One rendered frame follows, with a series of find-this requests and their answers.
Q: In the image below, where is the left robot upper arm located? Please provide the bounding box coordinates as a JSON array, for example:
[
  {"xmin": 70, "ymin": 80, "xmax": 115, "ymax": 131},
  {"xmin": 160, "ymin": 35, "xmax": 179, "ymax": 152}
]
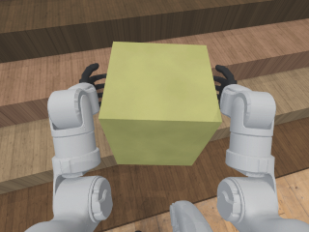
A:
[{"xmin": 24, "ymin": 175, "xmax": 113, "ymax": 232}]

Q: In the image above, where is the left robot hand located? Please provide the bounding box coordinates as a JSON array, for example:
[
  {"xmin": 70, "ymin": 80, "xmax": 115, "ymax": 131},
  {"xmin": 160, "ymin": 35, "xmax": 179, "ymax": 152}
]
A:
[{"xmin": 79, "ymin": 63, "xmax": 107, "ymax": 107}]

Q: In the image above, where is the robot right forearm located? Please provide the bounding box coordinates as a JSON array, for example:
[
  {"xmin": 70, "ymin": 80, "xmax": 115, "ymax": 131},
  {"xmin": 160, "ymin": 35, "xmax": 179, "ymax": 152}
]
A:
[{"xmin": 219, "ymin": 84, "xmax": 279, "ymax": 211}]

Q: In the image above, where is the robot left forearm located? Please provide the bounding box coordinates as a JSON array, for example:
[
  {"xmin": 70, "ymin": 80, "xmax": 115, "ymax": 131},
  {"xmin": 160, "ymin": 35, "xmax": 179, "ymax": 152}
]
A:
[{"xmin": 47, "ymin": 82, "xmax": 101, "ymax": 215}]

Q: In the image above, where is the carton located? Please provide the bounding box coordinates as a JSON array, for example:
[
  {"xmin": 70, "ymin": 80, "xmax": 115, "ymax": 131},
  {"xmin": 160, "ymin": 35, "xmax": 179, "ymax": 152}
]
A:
[{"xmin": 98, "ymin": 42, "xmax": 222, "ymax": 166}]

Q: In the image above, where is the robot right thigh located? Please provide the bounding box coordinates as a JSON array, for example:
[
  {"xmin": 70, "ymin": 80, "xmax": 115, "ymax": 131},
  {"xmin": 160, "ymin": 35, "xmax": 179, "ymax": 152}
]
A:
[{"xmin": 169, "ymin": 200, "xmax": 213, "ymax": 232}]

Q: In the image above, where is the right robot hand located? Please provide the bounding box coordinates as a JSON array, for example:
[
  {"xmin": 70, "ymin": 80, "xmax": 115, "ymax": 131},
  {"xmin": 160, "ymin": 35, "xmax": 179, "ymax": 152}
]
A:
[{"xmin": 213, "ymin": 65, "xmax": 238, "ymax": 109}]

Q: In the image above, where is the right robot upper arm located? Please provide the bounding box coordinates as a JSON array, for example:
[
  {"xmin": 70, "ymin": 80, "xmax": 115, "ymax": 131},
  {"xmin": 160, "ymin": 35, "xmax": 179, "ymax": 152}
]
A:
[{"xmin": 216, "ymin": 177, "xmax": 309, "ymax": 232}]

